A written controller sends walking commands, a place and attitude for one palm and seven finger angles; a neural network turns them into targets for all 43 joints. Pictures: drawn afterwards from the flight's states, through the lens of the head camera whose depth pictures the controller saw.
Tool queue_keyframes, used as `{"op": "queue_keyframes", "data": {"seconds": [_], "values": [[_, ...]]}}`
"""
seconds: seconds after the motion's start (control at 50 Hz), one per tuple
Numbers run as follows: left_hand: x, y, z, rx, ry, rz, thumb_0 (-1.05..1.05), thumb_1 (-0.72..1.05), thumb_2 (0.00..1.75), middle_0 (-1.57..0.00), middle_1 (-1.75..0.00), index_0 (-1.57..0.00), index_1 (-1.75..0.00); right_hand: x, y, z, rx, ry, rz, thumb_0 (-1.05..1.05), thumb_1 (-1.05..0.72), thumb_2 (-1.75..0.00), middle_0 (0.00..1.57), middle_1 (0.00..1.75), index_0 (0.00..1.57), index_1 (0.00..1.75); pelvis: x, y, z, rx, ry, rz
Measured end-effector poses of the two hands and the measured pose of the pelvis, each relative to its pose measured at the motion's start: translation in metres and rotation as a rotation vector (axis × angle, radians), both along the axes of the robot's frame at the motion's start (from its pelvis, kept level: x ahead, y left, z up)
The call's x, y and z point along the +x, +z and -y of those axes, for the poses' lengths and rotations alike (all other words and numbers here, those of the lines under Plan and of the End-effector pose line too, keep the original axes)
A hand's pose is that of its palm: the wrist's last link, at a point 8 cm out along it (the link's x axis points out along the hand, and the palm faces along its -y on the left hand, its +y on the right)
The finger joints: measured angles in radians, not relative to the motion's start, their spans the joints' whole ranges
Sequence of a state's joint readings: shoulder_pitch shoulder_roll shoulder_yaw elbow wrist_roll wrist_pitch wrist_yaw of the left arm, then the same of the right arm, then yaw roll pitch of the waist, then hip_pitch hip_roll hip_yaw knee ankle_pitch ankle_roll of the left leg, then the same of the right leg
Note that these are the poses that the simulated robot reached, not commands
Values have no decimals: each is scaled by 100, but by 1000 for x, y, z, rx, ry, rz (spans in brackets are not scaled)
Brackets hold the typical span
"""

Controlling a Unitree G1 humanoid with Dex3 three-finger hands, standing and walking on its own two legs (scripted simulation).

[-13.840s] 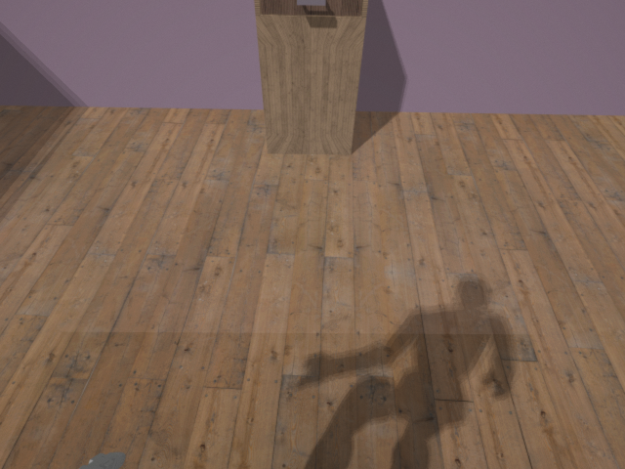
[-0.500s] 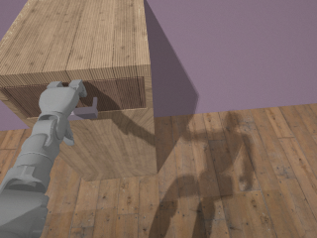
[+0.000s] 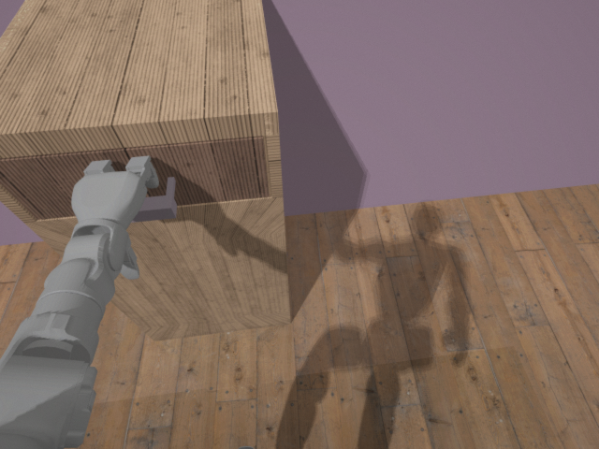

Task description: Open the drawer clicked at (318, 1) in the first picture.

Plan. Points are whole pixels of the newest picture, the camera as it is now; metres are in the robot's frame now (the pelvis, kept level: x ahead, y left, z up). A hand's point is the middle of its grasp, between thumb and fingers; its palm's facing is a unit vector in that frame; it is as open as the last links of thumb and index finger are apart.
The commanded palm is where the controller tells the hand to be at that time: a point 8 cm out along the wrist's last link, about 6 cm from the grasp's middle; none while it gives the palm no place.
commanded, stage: lower the fingers behind the handle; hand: left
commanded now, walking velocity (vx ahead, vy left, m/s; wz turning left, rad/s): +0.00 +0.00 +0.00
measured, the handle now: (139, 198) +0.48 +0.26 +0.02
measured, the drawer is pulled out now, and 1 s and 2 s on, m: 0.00 0.00 0.00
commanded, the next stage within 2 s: lift the fingers back up to retry in 0.76 s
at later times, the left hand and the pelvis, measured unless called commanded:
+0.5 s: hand (128, 220) +0.43 +0.26 +0.03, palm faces -0.03 +0.00 -1.00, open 13.9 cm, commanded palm +0.41 +0.26 +0.06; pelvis -0.02 +0.00 -0.01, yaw +0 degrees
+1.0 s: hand (129, 218) +0.43 +0.26 +0.03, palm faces -0.04 +0.00 -1.00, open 13.9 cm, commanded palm +0.42 +0.25 +0.08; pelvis -0.02 +0.00 -0.01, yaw +0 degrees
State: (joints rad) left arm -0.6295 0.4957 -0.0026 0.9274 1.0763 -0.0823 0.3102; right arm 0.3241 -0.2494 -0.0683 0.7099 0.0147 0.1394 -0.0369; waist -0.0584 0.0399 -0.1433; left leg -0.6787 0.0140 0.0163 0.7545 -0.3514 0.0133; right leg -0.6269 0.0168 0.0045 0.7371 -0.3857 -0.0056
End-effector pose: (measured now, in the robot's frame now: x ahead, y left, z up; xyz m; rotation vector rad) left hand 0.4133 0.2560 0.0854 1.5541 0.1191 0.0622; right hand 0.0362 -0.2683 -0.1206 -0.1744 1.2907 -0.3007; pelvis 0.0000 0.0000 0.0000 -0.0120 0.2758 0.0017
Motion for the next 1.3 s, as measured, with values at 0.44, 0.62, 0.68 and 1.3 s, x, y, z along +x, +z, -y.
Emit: {"op": "queue_keyframes", "data": {"seconds": [0.44,0.62,0.68,1.3], "values": [[1,-3,1,15,5,1,0,-49,30,-27,-130,-31,-120,-16,-3,5,-20,-2,5,1,-90,-90,20,30,20,30,-14,-8,2,-1,-7,-25],[1,-4,1,15,3,11,0,-49,30,-26,-132,-32,-120,-28,-5,4,-21,-11,-11,1,-90,-90,20,30,20,30,-19,-11,1,-4,-6,-30],[2,-4,1,18,7,11,0,-49,30,-27,-133,-32,-120,-31,-6,2,-20,-9,-17,1,-90,-90,20,30,20,30,-21,-11,0,-5,-5,-32],[7,13,8,-15,-6,23,0,-49,30,-36,-123,-35,-122,-1,2,-6,3,-14,31,1,-90,-90,20,30,20,30,-1,2,-3,-4,-8,13]]}}
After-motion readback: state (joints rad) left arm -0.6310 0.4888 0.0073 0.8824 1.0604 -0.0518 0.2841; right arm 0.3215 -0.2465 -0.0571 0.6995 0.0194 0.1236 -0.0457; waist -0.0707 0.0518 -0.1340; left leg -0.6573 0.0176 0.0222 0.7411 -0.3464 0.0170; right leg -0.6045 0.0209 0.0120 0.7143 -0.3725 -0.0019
